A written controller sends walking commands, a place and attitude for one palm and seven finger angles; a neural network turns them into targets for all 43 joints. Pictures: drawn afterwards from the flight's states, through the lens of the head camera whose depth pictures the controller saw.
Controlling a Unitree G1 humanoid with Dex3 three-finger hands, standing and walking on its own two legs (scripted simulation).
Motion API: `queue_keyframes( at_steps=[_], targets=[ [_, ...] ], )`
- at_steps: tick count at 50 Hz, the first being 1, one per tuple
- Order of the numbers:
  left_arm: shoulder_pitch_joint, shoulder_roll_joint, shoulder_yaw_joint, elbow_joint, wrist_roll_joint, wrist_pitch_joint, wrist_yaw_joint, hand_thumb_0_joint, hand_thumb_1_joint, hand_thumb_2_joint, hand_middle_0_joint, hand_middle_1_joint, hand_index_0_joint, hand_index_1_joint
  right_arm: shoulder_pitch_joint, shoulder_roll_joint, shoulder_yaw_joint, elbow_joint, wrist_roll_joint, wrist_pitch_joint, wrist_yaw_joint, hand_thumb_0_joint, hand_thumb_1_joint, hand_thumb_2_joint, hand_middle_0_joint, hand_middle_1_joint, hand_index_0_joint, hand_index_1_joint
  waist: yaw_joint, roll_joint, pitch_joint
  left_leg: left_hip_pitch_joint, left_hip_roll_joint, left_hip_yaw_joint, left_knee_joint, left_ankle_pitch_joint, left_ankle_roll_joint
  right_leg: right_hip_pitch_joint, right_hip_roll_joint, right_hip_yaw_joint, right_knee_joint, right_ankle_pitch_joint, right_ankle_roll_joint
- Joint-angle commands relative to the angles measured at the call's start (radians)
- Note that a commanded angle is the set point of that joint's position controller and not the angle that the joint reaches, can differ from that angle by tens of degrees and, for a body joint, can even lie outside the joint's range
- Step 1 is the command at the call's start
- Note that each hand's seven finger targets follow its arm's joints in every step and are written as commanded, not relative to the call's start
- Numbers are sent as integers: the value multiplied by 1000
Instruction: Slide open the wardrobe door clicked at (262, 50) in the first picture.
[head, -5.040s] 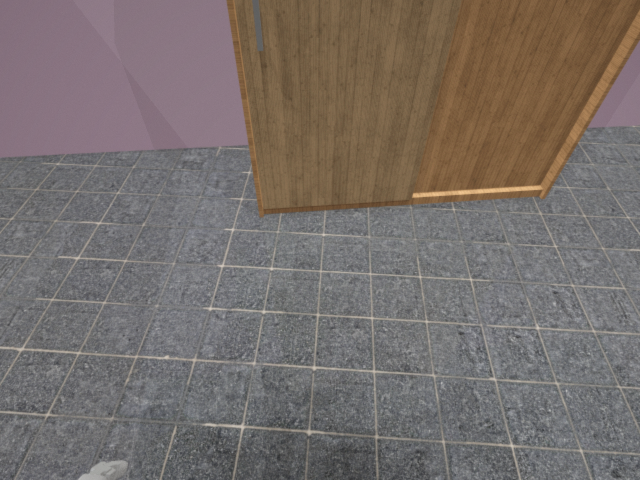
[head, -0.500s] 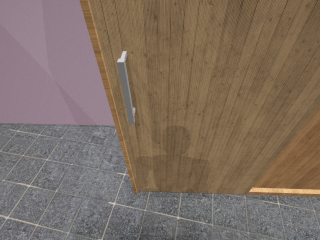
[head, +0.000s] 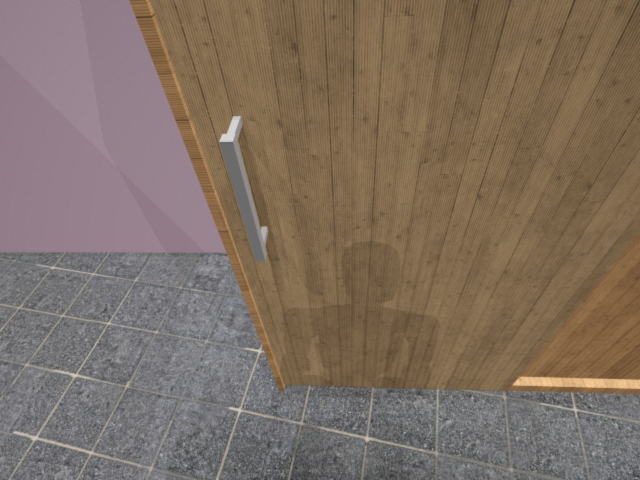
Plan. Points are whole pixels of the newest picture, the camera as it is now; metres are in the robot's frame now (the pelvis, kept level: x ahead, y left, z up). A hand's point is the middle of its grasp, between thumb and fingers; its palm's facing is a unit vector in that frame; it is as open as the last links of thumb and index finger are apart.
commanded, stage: come to a stop and stand still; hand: left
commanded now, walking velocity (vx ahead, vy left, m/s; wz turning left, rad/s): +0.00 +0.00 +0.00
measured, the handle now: (249, 196) +0.47 +0.13 +0.10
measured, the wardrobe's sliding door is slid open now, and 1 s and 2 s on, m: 0.00 0.00 0.00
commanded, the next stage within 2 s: look again from close up in 0.38 s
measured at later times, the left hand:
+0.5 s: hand out of the picture +0.02 +0.16 -0.17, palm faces +0.04 -0.97 -0.23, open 7.3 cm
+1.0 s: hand out of the picture +0.01 +0.16 -0.17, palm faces +0.06 -0.98 -0.21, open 7.3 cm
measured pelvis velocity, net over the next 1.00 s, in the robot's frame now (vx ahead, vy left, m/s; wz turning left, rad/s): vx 0.01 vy -0.02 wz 0.02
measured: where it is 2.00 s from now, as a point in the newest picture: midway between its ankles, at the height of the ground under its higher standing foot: outside the picture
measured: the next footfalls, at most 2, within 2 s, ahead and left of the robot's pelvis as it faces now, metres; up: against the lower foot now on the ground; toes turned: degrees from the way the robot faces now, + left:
none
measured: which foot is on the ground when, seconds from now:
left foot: down 0.00-1.00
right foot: down 0.00-1.00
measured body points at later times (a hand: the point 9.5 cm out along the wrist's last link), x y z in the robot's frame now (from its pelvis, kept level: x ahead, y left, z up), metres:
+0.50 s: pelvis +0.01 -0.02 +0.00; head +0.03 -0.04 +0.45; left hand +0.01 +0.21 -0.15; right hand +0.00 -0.23 -0.17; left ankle -0.05 +0.11 -0.74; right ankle +0.04 -0.11 -0.74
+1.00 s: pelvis +0.01 -0.02 +0.00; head +0.03 -0.03 +0.45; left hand +0.01 +0.21 -0.15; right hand +0.00 -0.22 -0.17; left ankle -0.05 +0.11 -0.74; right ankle +0.04 -0.11 -0.74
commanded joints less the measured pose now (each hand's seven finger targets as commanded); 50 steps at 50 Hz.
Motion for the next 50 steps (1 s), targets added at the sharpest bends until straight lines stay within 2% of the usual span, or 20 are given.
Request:
queue_keyframes(
  at_steps=[1,8,11,15,17,20,25,32,40,45,50],
  targets=[
    [40,119,19,-26,-4,-20,9,0,900,900,-200,-300,-200,-300,82,-65,-11,1,2,-13,-12,0,-900,-900,200,300,200,300,0,-62,16,-114,99,-98,-95,107,23,100,-81,110,-75,155,-36],
    [34,114,21,-17,-2,-19,11,0,900,900,-200,-300,-200,-300,93,-45,-13,25,1,-9,-14,0,-900,-900,200,300,200,300,1,-71,28,-109,101,-91,-93,102,18,102,-82,106,-90,159,-39],
    [34,114,23,-16,-3,-19,11,0,900,900,-200,-300,-200,-300,94,-48,-14,30,1,-9,-15,0,-900,-900,200,300,200,300,1,-65,18,-105,101,-88,-89,102,16,106,-82,107,-90,159,-40],
    [31,116,25,-17,-2,-18,11,0,900,900,-200,-300,-200,-300,86,-43,-15,31,1,-7,-17,0,-900,-900,200,300,200,300,2,-45,38,-109,100,-86,-87,97,14,98,-82,112,-102,149,-41],
    [32,116,27,-18,-1,-19,11,0,900,900,-200,-300,-200,-300,91,-46,-15,32,1,-7,-17,0,-900,-900,200,300,200,300,0,-66,30,-105,102,-84,-87,97,13,102,-80,111,-103,149,-41],
    [32,116,27,-18,-1,-21,12,0,900,900,-200,-300,-200,-300,89,-47,-17,31,2,-9,-18,0,-900,-900,200,300,200,300,0,-51,15,-94,105,-86,-86,123,13,117,-80,108,-97,192,-42],
    [36,119,26,-17,-1,-20,11,0,900,900,-200,-300,-200,-300,82,-47,-17,31,2,-6,-19,0,-900,-900,200,300,200,300,-1,-65,25,-93,104,-82,-83,105,11,109,-81,113,-112,173,-42],
    [40,118,28,-15,0,-19,9,0,900,900,-200,-300,-200,-300,75,-47,-18,30,1,-6,-19,0,-900,-900,200,300,200,300,2,-53,35,-92,103,-83,-88,95,10,98,-78,112,-127,128,-40],
    [47,116,29,-17,0,-21,11,0,900,900,-200,-300,-200,-300,75,-47,-18,35,3,-12,-21,0,-900,-900,200,300,200,300,6,-47,14,-88,108,-90,-90,151,11,135,-79,95,-104,215,-40],
    [47,116,29,-13,1,-19,11,0,900,900,-200,-300,-200,-300,76,-44,-19,38,2,-9,-22,0,-900,-900,200,300,200,300,6,-63,31,-94,105,-89,-91,124,9,124,-81,96,-115,182,-39],
    [48,109,29,-15,0,-15,10,0,900,900,-200,-300,-200,-300,78,-38,-18,41,1,-6,-22,0,-900,-900,200,300,200,300,7,-44,55,-104,105,-90,-96,93,11,100,-75,102,-131,102,-39]
  ],
)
